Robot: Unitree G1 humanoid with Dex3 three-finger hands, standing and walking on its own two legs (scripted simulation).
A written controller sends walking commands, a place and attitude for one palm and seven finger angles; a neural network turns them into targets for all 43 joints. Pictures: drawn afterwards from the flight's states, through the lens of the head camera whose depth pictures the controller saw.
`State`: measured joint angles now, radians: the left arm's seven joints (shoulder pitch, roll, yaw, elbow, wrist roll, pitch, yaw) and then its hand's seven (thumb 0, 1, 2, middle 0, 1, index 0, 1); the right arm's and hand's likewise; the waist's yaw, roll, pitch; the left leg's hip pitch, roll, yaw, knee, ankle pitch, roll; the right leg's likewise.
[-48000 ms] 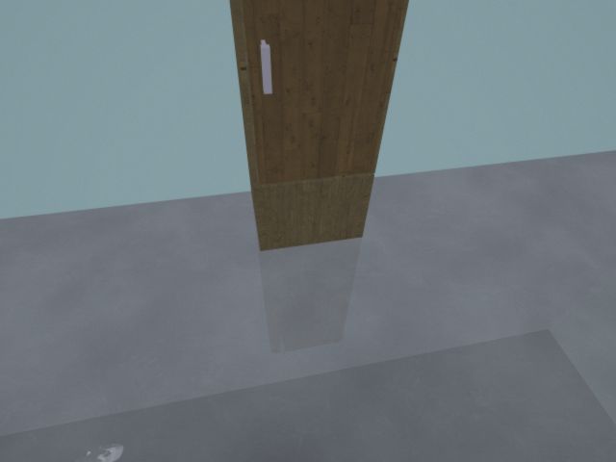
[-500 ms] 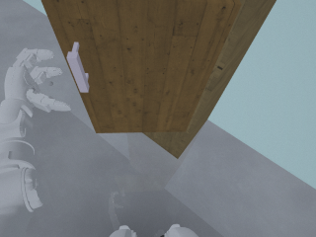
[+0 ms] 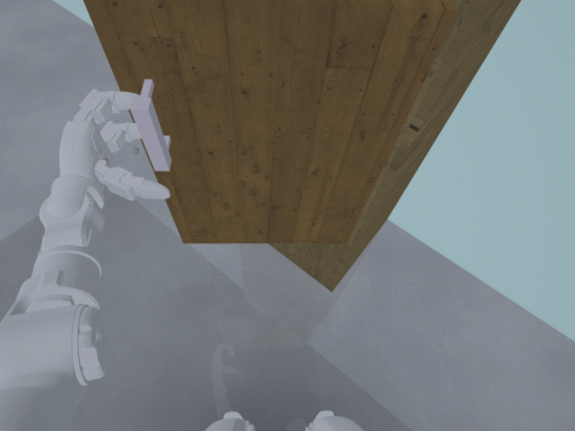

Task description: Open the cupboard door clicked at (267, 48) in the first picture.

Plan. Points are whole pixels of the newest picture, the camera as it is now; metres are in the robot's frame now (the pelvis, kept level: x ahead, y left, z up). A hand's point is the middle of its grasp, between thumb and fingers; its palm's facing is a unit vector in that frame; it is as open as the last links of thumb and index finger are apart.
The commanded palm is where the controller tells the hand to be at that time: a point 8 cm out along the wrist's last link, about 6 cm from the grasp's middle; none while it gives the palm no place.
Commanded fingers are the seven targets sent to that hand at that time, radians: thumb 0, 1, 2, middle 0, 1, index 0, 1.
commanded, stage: slide the fingers in behind the handle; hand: left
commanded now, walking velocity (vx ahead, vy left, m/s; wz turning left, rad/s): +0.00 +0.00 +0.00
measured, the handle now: (155, 127) +0.52 +0.17 +0.09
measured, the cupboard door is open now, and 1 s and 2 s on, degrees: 41 41 41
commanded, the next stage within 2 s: close the thumb around the handle in 1.00 s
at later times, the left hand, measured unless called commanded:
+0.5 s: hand (159, 156) +0.47 +0.16 +0.09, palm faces +0.03 -1.00 +0.00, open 14.0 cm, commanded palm +0.44 +0.20 +0.09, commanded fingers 0.00 -0.50 0.30 -0.30 -1.20 -0.30 -1.20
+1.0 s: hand (162, 153) +0.47 +0.16 +0.09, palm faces +0.03 -1.00 +0.00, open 14.0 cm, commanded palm +0.44 +0.20 +0.09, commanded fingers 0.00 -0.50 0.30 -0.30 -1.20 -0.30 -1.20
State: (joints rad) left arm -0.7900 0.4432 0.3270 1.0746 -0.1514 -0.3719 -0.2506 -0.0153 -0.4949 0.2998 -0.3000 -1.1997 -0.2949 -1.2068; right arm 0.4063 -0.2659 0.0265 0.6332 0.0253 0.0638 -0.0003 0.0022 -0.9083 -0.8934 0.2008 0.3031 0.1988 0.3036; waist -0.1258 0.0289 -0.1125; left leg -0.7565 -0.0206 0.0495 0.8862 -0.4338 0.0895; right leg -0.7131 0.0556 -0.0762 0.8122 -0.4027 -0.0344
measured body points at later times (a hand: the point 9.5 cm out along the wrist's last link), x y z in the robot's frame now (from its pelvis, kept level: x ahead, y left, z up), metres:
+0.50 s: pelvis -0.01 -0.01 +0.00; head +0.08 +0.00 +0.44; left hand +0.46 +0.21 +0.09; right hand +0.02 -0.28 -0.11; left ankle -0.01 +0.06 -0.69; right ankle -0.01 -0.10 -0.69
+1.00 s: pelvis +0.00 -0.02 +0.00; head +0.08 -0.01 +0.44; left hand +0.46 +0.21 +0.09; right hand +0.01 -0.28 -0.11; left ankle -0.01 +0.06 -0.69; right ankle -0.01 -0.10 -0.69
